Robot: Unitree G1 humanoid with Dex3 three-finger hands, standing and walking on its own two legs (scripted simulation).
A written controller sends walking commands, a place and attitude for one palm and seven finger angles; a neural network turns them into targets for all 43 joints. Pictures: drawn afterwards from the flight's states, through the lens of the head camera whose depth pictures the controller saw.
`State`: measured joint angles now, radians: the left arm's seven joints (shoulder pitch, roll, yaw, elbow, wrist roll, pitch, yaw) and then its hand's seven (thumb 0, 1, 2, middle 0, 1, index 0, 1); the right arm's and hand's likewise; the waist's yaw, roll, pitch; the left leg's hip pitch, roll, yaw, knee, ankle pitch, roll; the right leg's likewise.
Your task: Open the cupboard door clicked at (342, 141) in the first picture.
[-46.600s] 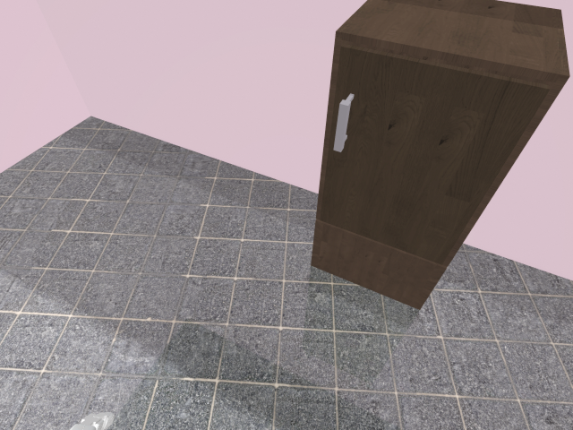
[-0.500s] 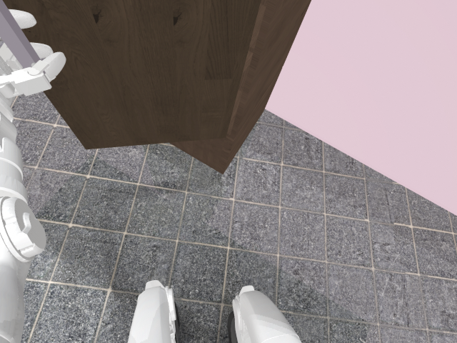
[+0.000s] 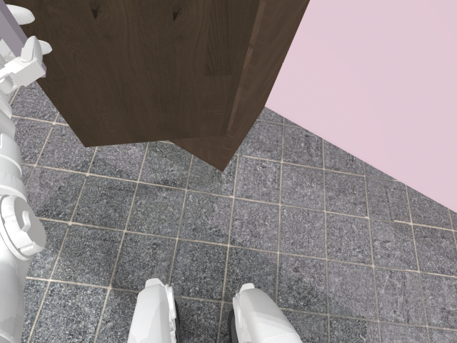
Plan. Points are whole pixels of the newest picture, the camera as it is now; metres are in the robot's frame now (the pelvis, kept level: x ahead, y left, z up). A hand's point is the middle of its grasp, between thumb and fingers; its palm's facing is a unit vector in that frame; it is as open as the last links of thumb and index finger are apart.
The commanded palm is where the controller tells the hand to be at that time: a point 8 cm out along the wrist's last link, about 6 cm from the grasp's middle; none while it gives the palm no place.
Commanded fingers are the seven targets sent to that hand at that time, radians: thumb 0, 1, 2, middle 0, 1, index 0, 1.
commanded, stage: pull the door open along its arc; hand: left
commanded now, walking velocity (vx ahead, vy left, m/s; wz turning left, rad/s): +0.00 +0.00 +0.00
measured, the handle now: (17, 29) +0.60 +0.27 +0.09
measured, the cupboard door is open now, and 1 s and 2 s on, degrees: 40 85 86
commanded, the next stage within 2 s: open thumb and fingers to let go in 0.78 s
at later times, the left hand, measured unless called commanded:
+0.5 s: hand (74, 142) +0.41 +0.18 +0.09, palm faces +0.39 -0.92 +0.11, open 6.1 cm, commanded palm +0.33 +0.21 +0.08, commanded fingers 0.00 0.90 0.90 -0.40 -1.35 -0.40 -1.35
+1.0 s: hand (159, 202) +0.32 +0.07 +0.08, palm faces +0.49 -0.87 -0.01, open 5.9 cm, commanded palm +0.27 +0.12 +0.08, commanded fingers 0.00 0.41 0.69 -0.37 -1.30 -0.37 -1.30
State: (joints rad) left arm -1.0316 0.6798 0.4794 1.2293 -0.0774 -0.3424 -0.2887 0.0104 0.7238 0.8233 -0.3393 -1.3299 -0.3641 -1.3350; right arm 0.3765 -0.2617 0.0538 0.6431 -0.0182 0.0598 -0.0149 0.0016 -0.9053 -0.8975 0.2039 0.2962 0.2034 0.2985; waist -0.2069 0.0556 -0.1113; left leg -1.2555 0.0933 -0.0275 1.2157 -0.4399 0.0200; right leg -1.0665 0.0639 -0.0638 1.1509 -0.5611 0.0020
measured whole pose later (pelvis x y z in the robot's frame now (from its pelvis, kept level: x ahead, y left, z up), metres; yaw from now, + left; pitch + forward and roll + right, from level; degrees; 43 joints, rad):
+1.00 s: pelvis +0.01 -0.05 +0.03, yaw +6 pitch +14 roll +0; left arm -0.01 -0.09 -0.12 0.31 0.09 -0.37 0.56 0.00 0.69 0.79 -0.36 -1.33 -0.36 -1.33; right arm 0.17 -0.18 -0.01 0.61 -0.08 0.04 0.01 0.01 -0.91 -0.90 0.20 0.30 0.20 0.30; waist -0.01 0.03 -0.17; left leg -0.90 0.04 -0.04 1.06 -0.41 -0.05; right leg -0.74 0.01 -0.08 1.11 -0.61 -0.06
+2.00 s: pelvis +0.00 -0.02 +0.03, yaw +6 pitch +13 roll -2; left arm 0.05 0.11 -0.18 0.24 -0.08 -0.42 0.04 -0.01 -0.50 0.30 -0.22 -0.41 -0.17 -0.40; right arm 0.22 -0.20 0.00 0.56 -0.01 0.01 0.00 0.01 -0.91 -0.90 0.20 0.30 0.20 0.30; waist -0.01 0.05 -0.14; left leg -0.90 0.03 -0.03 1.09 -0.41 -0.01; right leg -0.73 0.00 -0.07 1.10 -0.59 -0.02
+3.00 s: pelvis +0.00 -0.03 +0.01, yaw +5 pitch +15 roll -2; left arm 0.46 0.19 0.06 -0.09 -0.24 -0.42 -0.18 -0.01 -0.50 0.30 -0.15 -0.30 -0.15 -0.30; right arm 0.22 -0.22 -0.01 0.49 0.01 -0.05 -0.06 0.01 -0.91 -0.90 0.20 0.30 0.20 0.30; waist 0.01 0.05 -0.16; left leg -0.98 0.04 -0.04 1.18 -0.46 -0.02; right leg -0.80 0.02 -0.08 1.18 -0.63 -0.03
